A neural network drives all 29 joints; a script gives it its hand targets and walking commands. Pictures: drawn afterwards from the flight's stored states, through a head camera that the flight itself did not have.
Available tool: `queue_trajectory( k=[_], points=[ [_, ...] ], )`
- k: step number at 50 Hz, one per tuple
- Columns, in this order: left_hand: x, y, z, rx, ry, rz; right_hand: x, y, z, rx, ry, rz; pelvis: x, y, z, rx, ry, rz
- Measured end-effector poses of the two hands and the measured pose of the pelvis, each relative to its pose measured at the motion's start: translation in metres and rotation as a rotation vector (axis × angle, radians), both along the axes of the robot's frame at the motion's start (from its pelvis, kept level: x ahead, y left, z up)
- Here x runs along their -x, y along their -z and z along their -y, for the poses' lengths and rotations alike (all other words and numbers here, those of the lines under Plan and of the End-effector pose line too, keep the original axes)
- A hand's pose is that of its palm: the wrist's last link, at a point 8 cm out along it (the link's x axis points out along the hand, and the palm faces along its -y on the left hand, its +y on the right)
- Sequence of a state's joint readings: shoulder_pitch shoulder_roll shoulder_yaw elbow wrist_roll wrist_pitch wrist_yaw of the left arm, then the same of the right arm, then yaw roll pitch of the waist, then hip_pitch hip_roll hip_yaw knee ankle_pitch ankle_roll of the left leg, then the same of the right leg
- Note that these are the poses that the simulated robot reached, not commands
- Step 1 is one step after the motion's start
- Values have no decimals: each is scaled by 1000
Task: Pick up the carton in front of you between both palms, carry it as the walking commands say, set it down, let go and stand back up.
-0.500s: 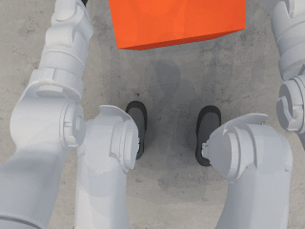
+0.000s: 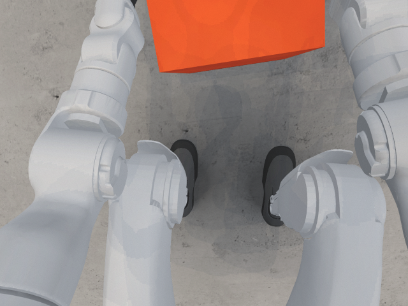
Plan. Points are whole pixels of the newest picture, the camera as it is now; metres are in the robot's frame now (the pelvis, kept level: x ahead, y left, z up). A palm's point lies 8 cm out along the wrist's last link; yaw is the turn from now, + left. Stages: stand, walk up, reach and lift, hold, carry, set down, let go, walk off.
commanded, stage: reach and lift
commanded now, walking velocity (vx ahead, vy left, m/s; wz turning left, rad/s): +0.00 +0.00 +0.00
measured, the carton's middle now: (230, 0) +0.54 +0.01 -0.25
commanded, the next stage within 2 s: none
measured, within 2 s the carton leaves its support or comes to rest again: leaves its support in 0.30 s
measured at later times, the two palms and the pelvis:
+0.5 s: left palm out of the picture +0.53 +0.14 -0.10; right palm out of the picture +0.55 -0.16 -0.11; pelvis +0.01 +0.01 +0.00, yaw -3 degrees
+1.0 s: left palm out of the picture +0.49 +0.14 +0.08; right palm out of the picture +0.50 -0.16 +0.07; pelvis +0.01 +0.01 +0.13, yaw -4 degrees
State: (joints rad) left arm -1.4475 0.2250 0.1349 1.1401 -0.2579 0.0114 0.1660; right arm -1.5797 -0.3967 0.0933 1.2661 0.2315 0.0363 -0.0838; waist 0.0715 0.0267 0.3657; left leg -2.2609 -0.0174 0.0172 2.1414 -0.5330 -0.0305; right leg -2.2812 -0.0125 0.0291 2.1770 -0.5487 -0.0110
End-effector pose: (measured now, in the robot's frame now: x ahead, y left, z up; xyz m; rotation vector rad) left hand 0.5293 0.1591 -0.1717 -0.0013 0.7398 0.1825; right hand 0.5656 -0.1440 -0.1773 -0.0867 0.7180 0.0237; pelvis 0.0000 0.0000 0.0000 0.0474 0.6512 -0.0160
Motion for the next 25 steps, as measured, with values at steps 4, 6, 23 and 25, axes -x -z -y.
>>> queue_trajectory(
  k=[4,6,23,25],
  points=[
    [-1,0,1,-8,-28,-4,-2,-1,-1,20,9,-2,3,-1,0,-2,2,8],
    [-2,-1,2,-4,-36,-7,-3,-2,-3,22,-1,-13,3,0,0,-3,3,13],
    [-6,-54,12,23,-40,57,15,-46,8,-19,76,38,-7,9,-4,15,38,-16],
    [0,-72,18,35,-39,68,20,-69,14,-24,94,47,-7,1,-6,14,45,-30]
  ],
)
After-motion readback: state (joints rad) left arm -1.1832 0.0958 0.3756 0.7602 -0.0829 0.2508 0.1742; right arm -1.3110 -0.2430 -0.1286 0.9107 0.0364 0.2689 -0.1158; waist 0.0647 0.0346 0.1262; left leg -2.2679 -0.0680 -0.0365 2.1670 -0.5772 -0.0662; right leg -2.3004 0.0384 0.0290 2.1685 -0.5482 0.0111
